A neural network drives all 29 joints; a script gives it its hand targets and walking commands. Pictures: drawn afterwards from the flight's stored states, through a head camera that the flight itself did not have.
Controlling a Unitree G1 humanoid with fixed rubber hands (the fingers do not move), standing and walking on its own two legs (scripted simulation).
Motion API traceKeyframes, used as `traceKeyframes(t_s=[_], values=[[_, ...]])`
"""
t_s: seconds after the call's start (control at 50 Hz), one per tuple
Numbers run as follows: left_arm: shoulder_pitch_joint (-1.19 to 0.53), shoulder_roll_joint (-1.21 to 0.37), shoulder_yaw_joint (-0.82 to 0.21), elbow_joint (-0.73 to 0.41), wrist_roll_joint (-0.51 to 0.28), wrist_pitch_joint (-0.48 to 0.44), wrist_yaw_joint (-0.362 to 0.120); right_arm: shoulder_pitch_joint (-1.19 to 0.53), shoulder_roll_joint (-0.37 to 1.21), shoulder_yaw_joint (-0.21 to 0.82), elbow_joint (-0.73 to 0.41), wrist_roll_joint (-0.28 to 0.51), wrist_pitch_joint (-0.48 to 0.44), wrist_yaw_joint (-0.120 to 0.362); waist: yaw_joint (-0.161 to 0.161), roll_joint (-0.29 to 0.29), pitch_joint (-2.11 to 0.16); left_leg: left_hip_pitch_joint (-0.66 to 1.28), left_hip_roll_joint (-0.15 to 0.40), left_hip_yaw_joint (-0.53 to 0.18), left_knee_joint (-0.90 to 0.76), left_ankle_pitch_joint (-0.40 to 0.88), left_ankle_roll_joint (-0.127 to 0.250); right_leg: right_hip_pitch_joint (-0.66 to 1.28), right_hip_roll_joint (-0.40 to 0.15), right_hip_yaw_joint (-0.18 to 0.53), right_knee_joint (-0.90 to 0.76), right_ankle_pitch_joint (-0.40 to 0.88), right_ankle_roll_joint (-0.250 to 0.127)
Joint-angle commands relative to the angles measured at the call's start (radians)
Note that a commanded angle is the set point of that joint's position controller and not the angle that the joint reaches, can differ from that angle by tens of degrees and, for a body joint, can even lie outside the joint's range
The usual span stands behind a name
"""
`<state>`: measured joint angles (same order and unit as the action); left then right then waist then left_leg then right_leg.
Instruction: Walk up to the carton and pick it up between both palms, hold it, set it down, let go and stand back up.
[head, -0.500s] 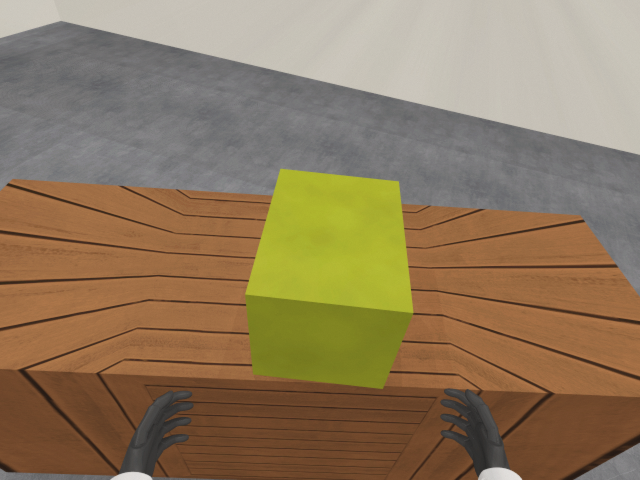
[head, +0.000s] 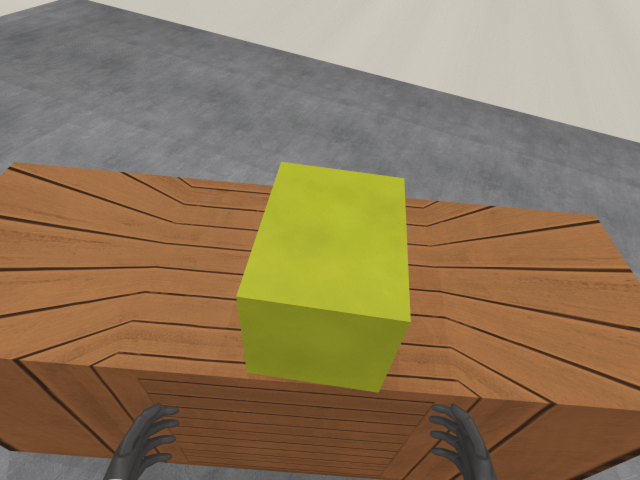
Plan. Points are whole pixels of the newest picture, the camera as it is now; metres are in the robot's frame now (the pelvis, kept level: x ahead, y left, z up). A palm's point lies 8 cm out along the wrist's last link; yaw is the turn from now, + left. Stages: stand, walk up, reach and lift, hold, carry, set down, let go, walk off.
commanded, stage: set down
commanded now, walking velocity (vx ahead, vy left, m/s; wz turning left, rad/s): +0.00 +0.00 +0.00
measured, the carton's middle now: (327, 272) +0.47 -0.02 -0.06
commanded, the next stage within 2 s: let go in 1.14 s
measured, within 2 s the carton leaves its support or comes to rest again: neither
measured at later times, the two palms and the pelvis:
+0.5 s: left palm (130, 475) +0.16 +0.23 -0.08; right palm (482, 478) +0.15 -0.21 -0.07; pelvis +0.00 +0.01 +0.00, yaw -1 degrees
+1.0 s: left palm out of the picture +0.15 +0.22 -0.08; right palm out of the picture +0.14 -0.23 -0.08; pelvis -0.01 +0.00 +0.00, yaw -1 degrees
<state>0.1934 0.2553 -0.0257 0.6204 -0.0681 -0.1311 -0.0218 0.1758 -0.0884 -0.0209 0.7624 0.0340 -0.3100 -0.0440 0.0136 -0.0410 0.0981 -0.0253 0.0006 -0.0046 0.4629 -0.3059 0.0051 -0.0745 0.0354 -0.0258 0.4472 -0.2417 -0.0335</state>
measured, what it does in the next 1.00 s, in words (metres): stands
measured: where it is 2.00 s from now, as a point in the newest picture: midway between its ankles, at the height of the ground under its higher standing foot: outside the picture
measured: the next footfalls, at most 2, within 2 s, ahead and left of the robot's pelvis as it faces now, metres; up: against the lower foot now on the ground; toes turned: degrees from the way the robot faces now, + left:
none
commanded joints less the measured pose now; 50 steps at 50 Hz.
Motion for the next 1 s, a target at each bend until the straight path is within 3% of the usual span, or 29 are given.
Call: traceKeyframes(t_s=[0.0, 0.04, 0.08, 0.1, 0.12, 0.16, 0.18, 0.22, 0.24, 0.26, 0.28, 0.32, 0.34, 0.36, 0.38, 0.42, 0.44, 0.54, 0.58, 0.62, 0.66, 0.68, 0.84, 0.88, 0.9, 0.94, 0.98], values=[[-0.107, 0.122, 0.053, -0.127, 0.001, -0.014, -0.006, -0.074, -0.079, -0.007, -0.127, -0.001, -0.031, -0.009, -0.013, 0.055, -0.075, -0.136, -0.012, 0.036, -0.09, 0.261, -0.048, 0.077, -0.06, 0.062, -0.095, 0.237, 0.029], [-0.12, 0.1, 0.047, -0.137, 0.016, -0.001, 0.006, -0.093, -0.1, -0.02, -0.113, -0.008, -0.034, 0.003, -0.005, 0.09, -0.081, -0.139, -0.003, 0.034, -0.095, 0.271, -0.052, 0.058, -0.046, 0.043, -0.088, 0.219, 0.019], [-0.099, 0.129, 0.063, -0.165, 0.015, 0.005, -0.001, -0.047, -0.088, -0.028, -0.128, -0.007, -0.039, -0.012, -0.007, 0.065, -0.097, -0.128, -0.014, 0.048, -0.089, 0.296, -0.053, 0.094, -0.051, 0.05, -0.088, 0.259, 0.035], [-0.101, 0.099, 0.04, -0.076, 0.029, 0.041, 0.002, -0.07, -0.108, -0.028, -0.055, -0.016, -0.023, 0.002, -0.015, 0.096, -0.075, -0.131, 0.004, 0.038, -0.098, 0.271, -0.06, 0.07, -0.045, 0.044, -0.093, 0.208, 0.019], [-0.1, 0.11, 0.068, -0.094, 0.039, 0.047, -0.001, -0.072, -0.103, -0.008, -0.087, -0.011, -0.02, 0.002, 0.004, 0.091, -0.061, -0.13, -0.008, 0.049, -0.099, 0.287, -0.058, 0.071, -0.052, 0.046, -0.097, 0.223, 0.028], [-0.083, 0.106, 0.053, -0.168, 0.01, 0.029, 0.005, -0.05, -0.097, -0.01, -0.179, 0.009, -0.039, 0.005, 0.004, 0.053, -0.115, -0.125, -0.002, 0.039, -0.087, 0.328, -0.053, 0.086, -0.044, 0.037, -0.086, 0.268, 0.029], [-0.075, 0.095, 0.053, -0.123, 0.029, 0.052, 0.005, -0.044, -0.104, -0.013, -0.102, -0.008, -0.022, 0.006, -0.012, 0.066, -0.084, -0.098, 0.002, 0.039, -0.094, 0.349, -0.059, 0.064, -0.047, 0.037, -0.1, 0.264, 0.029], [-0.08, 0.063, 0.054, -0.124, 0.059, 0.105, 0.018, -0.093, -0.157, -0.03, -0.065, -0.027, 0.004, 0.025, 0.014, 0.118, -0.034, -0.093, 0.01, 0.039, -0.116, 0.334, -0.071, 0.025, -0.029, 0.026, -0.114, 0.214, 0.015], [-0.095, 0.079, 0.056, -0.158, 0.039, 0.092, 0.011, -0.081, -0.122, -0.022, -0.135, -0.014, -0.004, 0.016, -0.008, 0.069, -0.055, -0.114, -0.001, 0.041, -0.107, 0.311, -0.057, 0.06, -0.035, 0.034, -0.113, 0.213, 0.024], [-0.082, 0.065, 0.051, -0.136, 0.045, 0.106, 0.017, -0.068, -0.13, -0.032, -0.115, -0.028, 0.001, 0.022, -0.006, 0.058, -0.073, -0.102, 0.002, 0.05, -0.108, 0.321, -0.056, 0.056, -0.031, 0.024, -0.106, 0.226, 0.02], [-0.08, 0.07, 0.058, -0.156, 0.053, 0.115, 0.022, -0.07, -0.147, -0.032, -0.099, -0.028, 0.01, 0.031, 0.002, 0.071, -0.088, -0.09, 0.005, 0.051, -0.111, 0.344, -0.062, 0.061, -0.026, 0.02, -0.104, 0.234, 0.019], [-0.093, 0.067, 0.06, -0.175, 0.062, 0.131, 0.022, -0.081, -0.15, -0.047, -0.078, -0.043, 0.023, 0.029, -0.015, 0.089, -0.056, -0.093, 0.009, 0.048, -0.112, 0.336, -0.066, 0.049, -0.028, 0.026, -0.101, 0.232, 0.02], [-0.083, 0.076, 0.071, -0.177, 0.052, 0.117, 0.021, -0.062, -0.14, -0.037, -0.11, -0.034, 0.014, 0.025, 0.003, 0.058, -0.074, -0.086, 0.001, 0.051, -0.113, 0.351, -0.062, 0.076, -0.029, 0.026, -0.099, 0.236, 0.027], [-0.096, 0.043, 0.058, -0.201, 0.073, 0.145, 0.036, -0.082, -0.167, -0.047, -0.074, -0.043, 0.026, 0.042, 0.002, 0.096, -0.088, -0.07, 0.012, 0.046, -0.118, 0.37, -0.074, 0.059, -0.012, 0.013, -0.103, 0.232, 0.013], [-0.09, 0.055, 0.054, -0.199, 0.075, 0.149, 0.039, -0.093, -0.159, -0.052, -0.082, -0.038, 0.029, 0.043, -0.003, 0.098, -0.063, -0.09, 0.014, 0.045, -0.117, 0.343, -0.07, 0.046, -0.021, 0.016, -0.106, 0.226, 0.012], [-0.064, 0.052, 0.06, -0.172, 0.069, 0.157, 0.035, -0.079, -0.175, -0.04, -0.116, -0.033, 0.036, 0.047, 0.01, 0.074, -0.082, -0.097, 0.009, 0.052, -0.111, 0.359, -0.064, 0.072, -0.025, 0.022, -0.102, 0.243, 0.015], [-0.096, 0.024, 0.047, -0.186, 0.087, 0.182, 0.051, -0.11, -0.198, -0.063, -0.056, -0.048, 0.047, 0.058, -0.006, 0.114, -0.069, -0.099, 0.023, 0.045, -0.126, 0.331, -0.07, 0.048, -0.01, 0.011, -0.099, 0.206, 0.002], [-0.078, 0.044, 0.055, -0.237, 0.072, 0.182, 0.053, -0.071, -0.18, -0.046, -0.124, -0.041, 0.054, 0.06, -0.001, 0.072, -0.093, -0.101, 0.011, 0.051, -0.107, 0.353, -0.069, 0.072, -0.022, 0.023, -0.094, 0.249, 0.013], [-0.068, 0.04, 0.046, -0.202, 0.071, 0.197, 0.051, -0.057, -0.189, -0.053, -0.107, -0.047, 0.061, 0.063, -0.02, 0.065, -0.088, -0.107, 0.02, 0.05, -0.111, 0.345, -0.062, 0.064, -0.023, 0.021, -0.108, 0.25, 0.012], [-0.077, 0.016, 0.045, -0.23, 0.103, 0.218, 0.065, -0.083, -0.21, -0.072, -0.088, -0.051, 0.074, 0.078, -0.009, 0.126, -0.044, -0.134, 0.033, 0.045, -0.132, 0.305, -0.068, 0.041, -0.015, 0.011, -0.097, 0.209, -0.002], [-0.06, 0.008, 0.043, -0.174, 0.103, 0.239, 0.063, -0.082, -0.218, -0.063, -0.064, -0.058, 0.084, 0.081, -0.007, 0.087, -0.041, -0.137, 0.026, 0.052, -0.137, 0.282, -0.066, 0.046, -0.013, 0.014, -0.105, 0.191, 0.002], [-0.072, 0.024, 0.043, -0.222, 0.076, 0.23, 0.062, -0.089, -0.217, -0.067, -0.136, -0.058, 0.076, 0.079, -0.001, 0.048, -0.07, -0.158, 0.021, 0.053, -0.125, 0.269, -0.052, 0.051, -0.015, 0.021, -0.101, 0.195, 0.006], [-0.09, 0.038, 0.045, -0.212, 0.071, 0.233, 0.07, -0.089, -0.219, -0.081, -0.132, -0.067, 0.083, 0.083, -0.005, 0.053, -0.096, -0.18, 0.023, 0.059, -0.13, 0.243, -0.049, 0.066, -0.019, 0.015, -0.071, 0.2, 0.012], [-0.084, 0.033, 0.047, -0.21, 0.069, 0.229, 0.069, -0.078, -0.195, -0.054, -0.152, -0.057, 0.09, 0.083, 0.007, 0.036, -0.083, -0.192, 0.022, 0.063, -0.131, 0.225, -0.048, 0.055, -0.028, 0.024, -0.082, 0.177, 0.017], [-0.089, 0.04, 0.04, -0.215, 0.059, 0.232, 0.067, -0.073, -0.196, -0.064, -0.144, -0.06, 0.088, 0.076, -0.011, 0.032, -0.108, -0.18, 0.02, 0.061, -0.125, 0.24, -0.051, 0.085, -0.032, 0.025, -0.078, 0.203, 0.017], [-0.109, 0.035, 0.046, -0.22, 0.082, 0.237, 0.072, -0.091, -0.202, -0.075, -0.105, -0.066, 0.095, 0.082, 0.002, 0.057, -0.076, -0.19, 0.022, 0.058, -0.133, 0.213, -0.05, 0.051, -0.027, 0.016, -0.086, 0.161, 0.018], [-0.093, 0.047, 0.038, -0.207, 0.062, 0.241, 0.071, -0.091, -0.204, -0.065, -0.121, -0.057, 0.095, 0.078, 0.001, 0.04, -0.102, -0.189, 0.016, 0.065, -0.13, 0.219, -0.043, 0.06, -0.04, 0.036, -0.089, 0.19, 0.024]])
